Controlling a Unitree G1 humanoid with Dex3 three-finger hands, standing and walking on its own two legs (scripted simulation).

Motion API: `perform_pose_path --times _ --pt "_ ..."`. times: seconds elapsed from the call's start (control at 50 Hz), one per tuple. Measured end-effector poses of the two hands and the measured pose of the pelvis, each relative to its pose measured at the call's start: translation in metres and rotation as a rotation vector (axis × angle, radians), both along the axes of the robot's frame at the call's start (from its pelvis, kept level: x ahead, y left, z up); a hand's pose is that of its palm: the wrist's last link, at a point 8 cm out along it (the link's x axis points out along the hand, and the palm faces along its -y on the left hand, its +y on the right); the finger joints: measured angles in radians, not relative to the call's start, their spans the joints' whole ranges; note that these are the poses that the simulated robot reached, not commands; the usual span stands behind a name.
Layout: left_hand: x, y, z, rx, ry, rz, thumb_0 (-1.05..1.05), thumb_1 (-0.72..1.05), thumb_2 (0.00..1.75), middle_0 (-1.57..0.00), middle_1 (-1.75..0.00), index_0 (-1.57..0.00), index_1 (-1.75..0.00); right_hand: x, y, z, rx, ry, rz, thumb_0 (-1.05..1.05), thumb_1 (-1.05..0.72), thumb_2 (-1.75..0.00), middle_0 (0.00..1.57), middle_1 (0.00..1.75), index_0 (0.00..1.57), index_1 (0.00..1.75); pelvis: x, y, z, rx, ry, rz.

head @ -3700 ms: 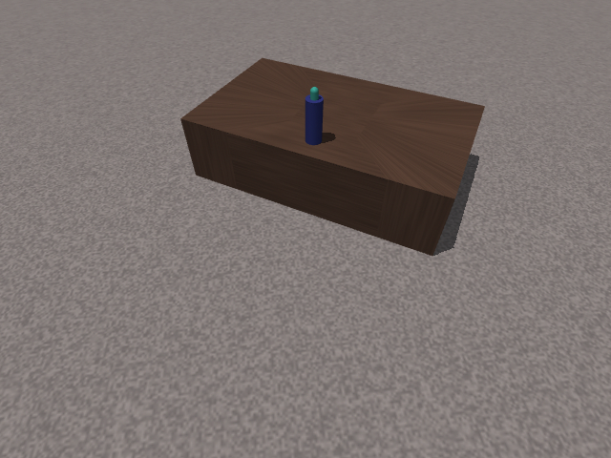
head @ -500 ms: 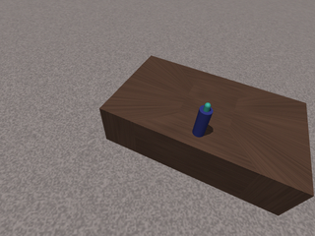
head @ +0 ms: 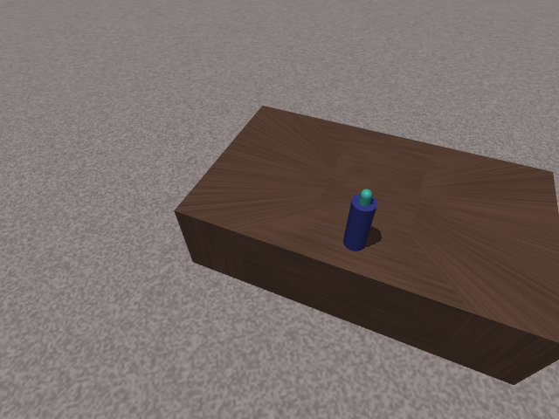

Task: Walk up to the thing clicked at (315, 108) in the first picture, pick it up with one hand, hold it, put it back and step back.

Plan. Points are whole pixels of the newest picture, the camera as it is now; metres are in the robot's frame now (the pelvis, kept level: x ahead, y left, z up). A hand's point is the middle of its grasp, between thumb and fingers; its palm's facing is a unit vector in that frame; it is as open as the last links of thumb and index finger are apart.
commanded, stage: walk up
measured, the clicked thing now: (360, 218) +0.73 -0.23 -0.32
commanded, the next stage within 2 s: stand in 1.02 s
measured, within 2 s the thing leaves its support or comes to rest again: neither
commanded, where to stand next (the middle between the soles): +0.08 -0.03 m, yaw +1 degrees
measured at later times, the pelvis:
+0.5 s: pelvis +0.02 -0.01 +0.01, yaw +0 degrees
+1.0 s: pelvis +0.02 +0.00 +0.02, yaw -1 degrees
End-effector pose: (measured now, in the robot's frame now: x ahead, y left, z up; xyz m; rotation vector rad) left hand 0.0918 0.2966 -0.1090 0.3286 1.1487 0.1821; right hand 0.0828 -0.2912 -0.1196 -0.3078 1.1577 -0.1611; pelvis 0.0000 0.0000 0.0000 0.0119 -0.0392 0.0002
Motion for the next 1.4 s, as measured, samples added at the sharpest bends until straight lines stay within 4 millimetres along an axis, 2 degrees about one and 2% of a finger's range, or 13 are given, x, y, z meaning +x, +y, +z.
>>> perform_pose_path --times 0.16,0.34,0.54,0.76,1.22,1.4 --pt "0.014 -0.008 0.004 -0.017 0.007 0.008 0.0 0.91 0.9 -0.2 -0.3 -0.21 -0.3 0.006 -0.013 0.012 -0.027 0.021 -0.019 0.01 -0.9 -0.9 0.2 0.3 0.21 0.3 0.006 -0.003 0.009 -0.002 0.002 -0.002" --pt "0.01 -0.01 0.003 -0.024 0.05 0.025 0.0 0.91 0.9 -0.2 -0.3 -0.21 -0.3 0.005 -0.022 0.018 -0.047 0.049 -0.044 0.01 -0.9 -0.9 0.2 0.3 0.21 0.3 0.014 -0.005 0.013 -0.007 0.004 -0.004" --pt "0.004 -0.009 0.003 -0.02 0.078 0.04 0.0 0.91 0.9 -0.2 -0.3 -0.21 -0.3 0.006 -0.015 0.015 -0.029 0.054 -0.052 0.01 -0.9 -0.9 0.2 0.3 0.21 0.3 0.018 -0.005 0.015 -0.008 0.004 -0.008" --pt "0.006 -0.007 0.005 -0.015 0.077 0.043 0.0 0.91 0.9 -0.2 -0.3 -0.21 -0.3 0.009 -0.007 0.012 -0.01 0.053 -0.054 0.01 -0.9 -0.9 0.2 0.3 0.21 0.3 0.021 -0.003 0.015 -0.007 0.004 -0.009" --pt "0.018 -0.007 0.006 -0.008 0.055 0.022 0.0 0.91 0.9 -0.2 -0.3 -0.21 -0.3 0.01 -0.008 0.014 -0.016 0.073 -0.059 0.01 -0.9 -0.9 0.2 0.3 0.21 0.3 0.025 -0.004 0.016 -0.008 0.008 0.001" --pt "0.015 -0.006 0.008 -0.002 0.056 0.029 0.0 0.91 0.9 -0.2 -0.3 -0.21 -0.3 0.014 -0.007 0.013 -0.01 0.069 -0.043 0.01 -0.9 -0.9 0.2 0.3 0.21 0.3 0.026 -0.004 0.016 -0.007 0.009 0.006"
